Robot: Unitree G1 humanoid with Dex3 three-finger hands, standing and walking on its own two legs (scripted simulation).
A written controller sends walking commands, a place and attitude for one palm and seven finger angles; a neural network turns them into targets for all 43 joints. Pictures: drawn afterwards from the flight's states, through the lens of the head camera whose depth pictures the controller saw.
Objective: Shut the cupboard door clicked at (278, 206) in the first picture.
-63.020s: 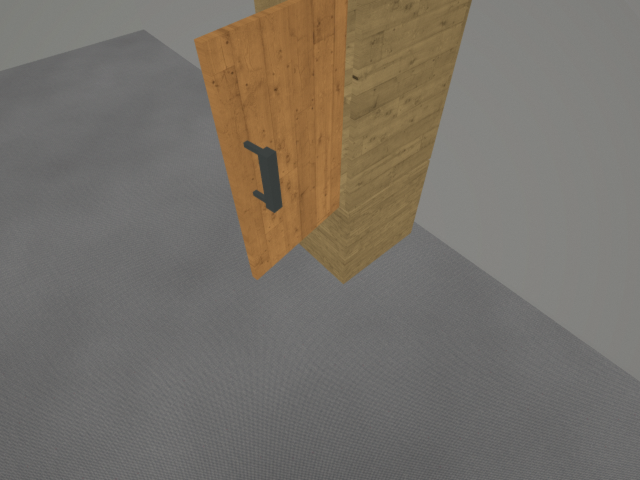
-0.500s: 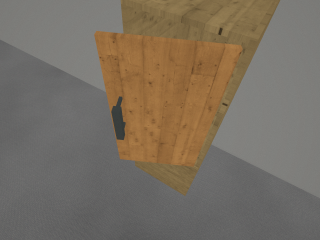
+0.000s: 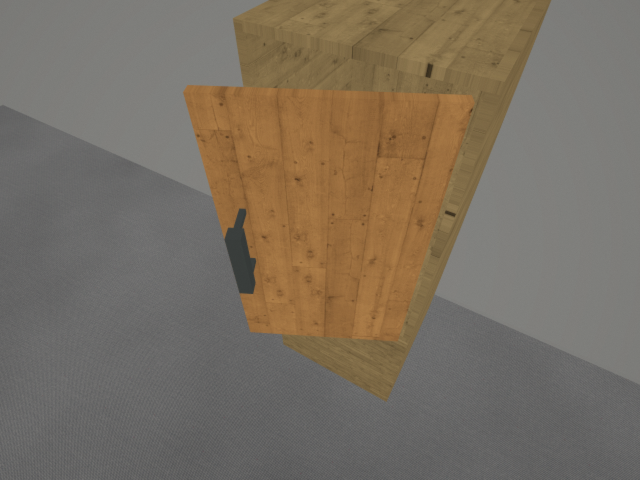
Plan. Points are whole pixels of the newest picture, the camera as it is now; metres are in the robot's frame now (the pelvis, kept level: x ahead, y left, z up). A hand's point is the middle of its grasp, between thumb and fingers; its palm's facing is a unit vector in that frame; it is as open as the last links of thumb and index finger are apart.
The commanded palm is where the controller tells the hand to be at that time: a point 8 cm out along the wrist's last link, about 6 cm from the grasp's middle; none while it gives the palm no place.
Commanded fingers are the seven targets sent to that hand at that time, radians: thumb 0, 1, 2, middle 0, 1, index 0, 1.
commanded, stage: come to a stop and stand still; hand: left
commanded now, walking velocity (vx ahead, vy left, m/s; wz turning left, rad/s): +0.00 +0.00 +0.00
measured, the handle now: (244, 252) +0.45 +0.15 -0.01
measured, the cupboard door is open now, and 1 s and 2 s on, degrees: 26 26 26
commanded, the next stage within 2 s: look again from close up in 0.42 s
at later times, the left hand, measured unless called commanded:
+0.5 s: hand out of the picture +0.02 +0.19 -0.17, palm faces +0.01 -0.98 -0.19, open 7.3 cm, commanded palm none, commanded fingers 0.00 0.90 0.90 -0.20 -0.30 -0.20 -0.30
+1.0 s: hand out of the picture +0.00 +0.18 -0.18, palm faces +0.02 -0.99 -0.15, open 7.4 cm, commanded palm none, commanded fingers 0.00 0.90 0.90 -0.20 -0.30 -0.20 -0.30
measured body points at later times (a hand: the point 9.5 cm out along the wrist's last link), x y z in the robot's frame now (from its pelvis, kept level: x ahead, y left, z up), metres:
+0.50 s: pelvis +0.01 +0.02 +0.00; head +0.02 +0.02 +0.45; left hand +0.02 +0.24 -0.16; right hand -0.01 -0.19 -0.16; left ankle -0.01 +0.07 -0.74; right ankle -0.02 -0.09 -0.74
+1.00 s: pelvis +0.01 +0.03 +0.00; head +0.03 +0.04 +0.45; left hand +0.00 +0.24 -0.16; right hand +0.01 -0.19 -0.15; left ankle -0.01 +0.07 -0.74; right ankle -0.02 -0.09 -0.74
